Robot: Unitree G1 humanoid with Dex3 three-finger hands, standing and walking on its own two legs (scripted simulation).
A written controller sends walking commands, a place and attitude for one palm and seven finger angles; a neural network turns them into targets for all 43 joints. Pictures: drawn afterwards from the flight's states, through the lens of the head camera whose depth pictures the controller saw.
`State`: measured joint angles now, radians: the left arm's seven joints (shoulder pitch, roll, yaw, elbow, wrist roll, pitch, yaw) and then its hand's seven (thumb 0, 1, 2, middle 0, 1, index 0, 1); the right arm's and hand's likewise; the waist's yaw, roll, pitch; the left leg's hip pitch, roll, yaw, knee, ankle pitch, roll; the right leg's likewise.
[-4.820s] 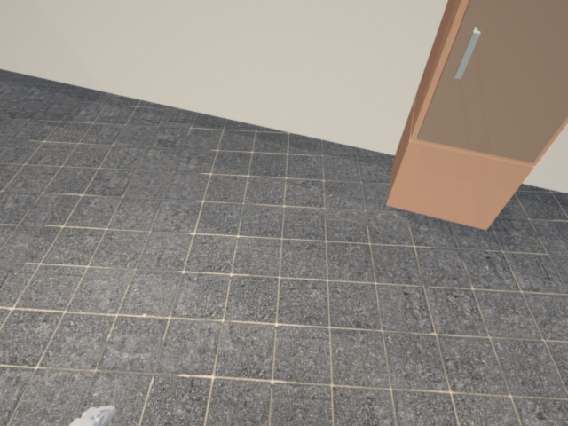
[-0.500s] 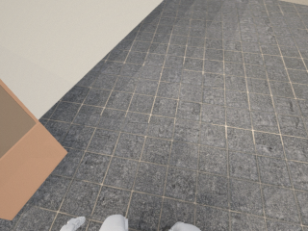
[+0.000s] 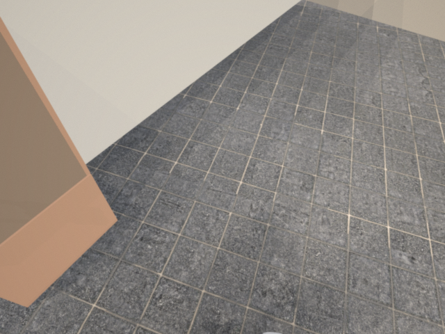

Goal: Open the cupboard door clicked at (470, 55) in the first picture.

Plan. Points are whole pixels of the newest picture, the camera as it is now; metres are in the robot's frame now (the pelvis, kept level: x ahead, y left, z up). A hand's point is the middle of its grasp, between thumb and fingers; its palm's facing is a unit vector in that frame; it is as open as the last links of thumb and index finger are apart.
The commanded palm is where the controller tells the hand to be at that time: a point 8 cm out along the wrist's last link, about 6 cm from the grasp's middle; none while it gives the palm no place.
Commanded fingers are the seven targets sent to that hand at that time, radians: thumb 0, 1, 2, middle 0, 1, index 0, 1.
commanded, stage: turn to face it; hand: left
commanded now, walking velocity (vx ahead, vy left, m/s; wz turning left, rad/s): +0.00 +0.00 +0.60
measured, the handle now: out of the picture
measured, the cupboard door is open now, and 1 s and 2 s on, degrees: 0 0 0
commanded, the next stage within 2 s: take the last steps up to it in 1.50 s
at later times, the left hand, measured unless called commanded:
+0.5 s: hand out of the picture +0.00 +0.16 -0.15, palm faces +0.31 -0.91 -0.26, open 7.3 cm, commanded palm none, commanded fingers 0.00 0.90 0.90 -0.20 -0.30 -0.20 -0.30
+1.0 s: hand out of the picture -0.10 +0.21 -0.16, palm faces +0.58 -0.76 -0.30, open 7.3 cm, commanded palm none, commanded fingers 0.00 0.90 0.90 -0.20 -0.30 -0.20 -0.30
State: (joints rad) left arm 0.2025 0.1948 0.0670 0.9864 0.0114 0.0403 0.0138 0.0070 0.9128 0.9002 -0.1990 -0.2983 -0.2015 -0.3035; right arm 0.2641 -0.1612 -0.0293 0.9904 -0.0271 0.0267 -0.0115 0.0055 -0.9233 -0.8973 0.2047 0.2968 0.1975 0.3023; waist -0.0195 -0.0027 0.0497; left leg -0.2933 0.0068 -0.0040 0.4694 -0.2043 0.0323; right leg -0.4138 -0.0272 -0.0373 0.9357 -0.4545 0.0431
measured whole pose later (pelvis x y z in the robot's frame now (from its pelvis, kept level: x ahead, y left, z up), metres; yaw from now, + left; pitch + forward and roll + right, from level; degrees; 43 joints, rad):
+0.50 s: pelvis -0.03 -0.05 +0.00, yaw +19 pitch -1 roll +2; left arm 0.18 0.17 0.03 0.91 0.02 0.01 0.02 0.01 0.91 0.90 -0.20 -0.30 -0.21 -0.30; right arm 0.17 -0.28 -0.10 0.94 -0.02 0.09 0.03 0.01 -0.91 -0.90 0.20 0.30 0.19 0.30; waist -0.03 0.02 0.07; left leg -0.48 0.05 0.04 1.01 -0.40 -0.08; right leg -0.17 -0.12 -0.20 0.52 -0.32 0.00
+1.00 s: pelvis -0.05 -0.03 -0.01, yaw +36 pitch +1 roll +0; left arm 0.17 0.26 0.08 0.90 0.01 0.06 0.01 0.01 0.91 0.90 -0.20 -0.30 -0.20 -0.30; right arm 0.19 -0.22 -0.05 0.91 -0.02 0.04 0.01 0.01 -0.91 -0.90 0.21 0.30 0.20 0.30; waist -0.02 0.01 0.07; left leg -0.30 -0.04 -0.05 0.48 -0.19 0.02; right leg -0.42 -0.07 -0.01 0.88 -0.42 0.09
